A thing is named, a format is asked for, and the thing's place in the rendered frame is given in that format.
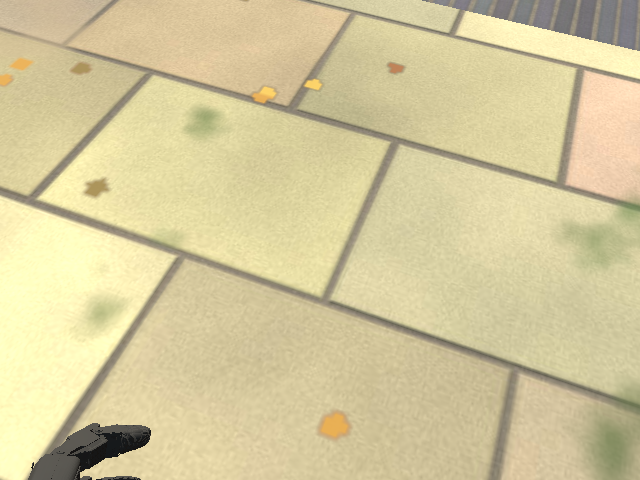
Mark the robot left hand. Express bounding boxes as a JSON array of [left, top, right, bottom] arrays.
[[28, 423, 151, 480]]

